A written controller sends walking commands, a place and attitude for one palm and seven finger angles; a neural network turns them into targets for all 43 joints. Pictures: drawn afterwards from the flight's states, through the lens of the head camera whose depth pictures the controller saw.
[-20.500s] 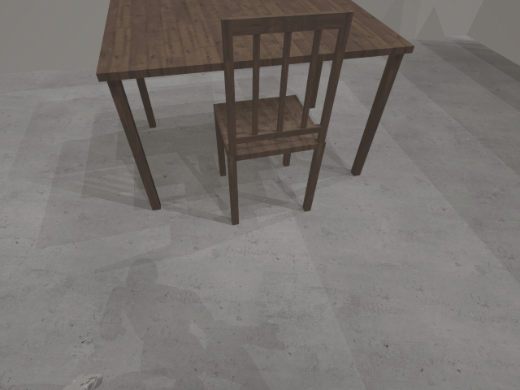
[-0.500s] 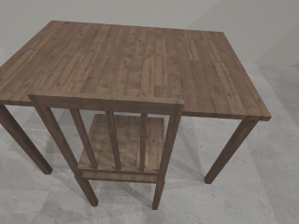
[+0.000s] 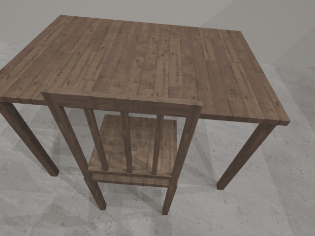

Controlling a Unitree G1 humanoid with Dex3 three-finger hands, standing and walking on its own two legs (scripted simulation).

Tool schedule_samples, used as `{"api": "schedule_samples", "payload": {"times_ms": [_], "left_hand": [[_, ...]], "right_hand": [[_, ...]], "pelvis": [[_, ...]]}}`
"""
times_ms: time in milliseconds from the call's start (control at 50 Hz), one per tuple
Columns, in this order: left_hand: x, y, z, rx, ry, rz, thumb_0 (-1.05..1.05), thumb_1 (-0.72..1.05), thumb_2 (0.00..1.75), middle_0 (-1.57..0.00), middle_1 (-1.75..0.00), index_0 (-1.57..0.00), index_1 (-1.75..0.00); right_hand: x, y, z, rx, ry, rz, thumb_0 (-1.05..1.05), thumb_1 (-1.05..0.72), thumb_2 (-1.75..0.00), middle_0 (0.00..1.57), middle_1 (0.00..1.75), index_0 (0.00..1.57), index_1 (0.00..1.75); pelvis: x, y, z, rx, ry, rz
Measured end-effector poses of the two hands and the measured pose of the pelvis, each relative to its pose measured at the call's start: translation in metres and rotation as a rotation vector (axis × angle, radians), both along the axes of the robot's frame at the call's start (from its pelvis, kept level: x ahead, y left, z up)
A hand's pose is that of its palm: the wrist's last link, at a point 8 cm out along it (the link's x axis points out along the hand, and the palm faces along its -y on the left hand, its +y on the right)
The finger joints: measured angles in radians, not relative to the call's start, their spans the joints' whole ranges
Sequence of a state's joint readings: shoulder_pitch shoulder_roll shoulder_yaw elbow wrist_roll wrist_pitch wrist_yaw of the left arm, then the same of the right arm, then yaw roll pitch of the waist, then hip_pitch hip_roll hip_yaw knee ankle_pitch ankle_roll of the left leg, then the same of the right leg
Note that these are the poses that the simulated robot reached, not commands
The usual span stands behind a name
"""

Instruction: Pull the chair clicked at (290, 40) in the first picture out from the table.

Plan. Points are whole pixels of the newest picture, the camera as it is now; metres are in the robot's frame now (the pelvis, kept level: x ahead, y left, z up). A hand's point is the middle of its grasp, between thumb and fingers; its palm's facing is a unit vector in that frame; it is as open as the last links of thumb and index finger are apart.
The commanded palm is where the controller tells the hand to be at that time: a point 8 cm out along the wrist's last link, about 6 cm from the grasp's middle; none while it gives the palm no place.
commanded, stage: look again from close up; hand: left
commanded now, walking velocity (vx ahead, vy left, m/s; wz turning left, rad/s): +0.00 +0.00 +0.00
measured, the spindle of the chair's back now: (127, 146) +0.40 +0.12 -0.07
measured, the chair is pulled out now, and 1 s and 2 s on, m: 0.00 0.00 0.00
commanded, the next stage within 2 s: none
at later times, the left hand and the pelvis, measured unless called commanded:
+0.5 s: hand out of the picture -0.01 +0.14 -0.18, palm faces +0.02 -0.99 -0.13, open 7.3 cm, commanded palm none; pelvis +0.00 -0.02 +0.00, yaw +0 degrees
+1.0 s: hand out of the picture -0.02 +0.14 -0.18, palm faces +0.01 -0.99 -0.15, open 7.3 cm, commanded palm none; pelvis +0.00 -0.02 +0.00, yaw -1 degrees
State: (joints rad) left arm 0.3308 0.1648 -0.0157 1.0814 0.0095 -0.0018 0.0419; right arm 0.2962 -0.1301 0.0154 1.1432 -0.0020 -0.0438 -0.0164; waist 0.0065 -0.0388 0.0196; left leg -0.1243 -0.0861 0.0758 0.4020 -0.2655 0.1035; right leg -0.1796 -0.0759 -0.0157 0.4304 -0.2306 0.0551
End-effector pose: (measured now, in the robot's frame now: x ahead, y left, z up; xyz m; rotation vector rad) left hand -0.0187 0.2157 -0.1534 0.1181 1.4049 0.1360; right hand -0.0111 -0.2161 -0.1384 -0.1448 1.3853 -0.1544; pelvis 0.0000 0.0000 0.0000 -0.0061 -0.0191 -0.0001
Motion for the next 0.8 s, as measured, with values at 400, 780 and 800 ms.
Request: {"api": "schedule_samples", "payload": {"times_ms": [400, 780, 800], "left_hand": [[-0.001, -0.023, -0.001, -0.027, -0.017, -0.003, 0.0, 0.91, 0.9, -0.2, -0.3, -0.2, -0.3], [-0.002, -0.027, 0.001, -0.018, -0.006, -0.014, 0.0, 0.91, 0.9, -0.2, -0.3, -0.2, -0.3], [-0.002, -0.027, 0.001, -0.017, -0.006, -0.014, 0.0, 0.91, 0.9, -0.2, -0.3, -0.2, -0.3]], "right_hand": [[-0.003, -0.012, 0.001, -0.002, 0.007, -0.009, 0.01, -0.91, -0.9, 0.2, 0.3, 0.19, 0.3], [-0.014, -0.011, 0.0, 0.018, 0.029, -0.03, 0.01, -0.91, -0.9, 0.2, 0.3, 0.19, 0.3], [-0.014, -0.011, -0.001, 0.02, 0.03, -0.031, 0.01, -0.91, -0.9, 0.2, 0.3, 0.19, 0.3]], "pelvis": [[-0.002, -0.013, 0.001, -0.002, 0.003, -0.001], [-0.003, -0.02, 0.002, -0.002, 0.005, -0.01], [-0.002, -0.02, 0.002, -0.001, 0.005, -0.011]]}}
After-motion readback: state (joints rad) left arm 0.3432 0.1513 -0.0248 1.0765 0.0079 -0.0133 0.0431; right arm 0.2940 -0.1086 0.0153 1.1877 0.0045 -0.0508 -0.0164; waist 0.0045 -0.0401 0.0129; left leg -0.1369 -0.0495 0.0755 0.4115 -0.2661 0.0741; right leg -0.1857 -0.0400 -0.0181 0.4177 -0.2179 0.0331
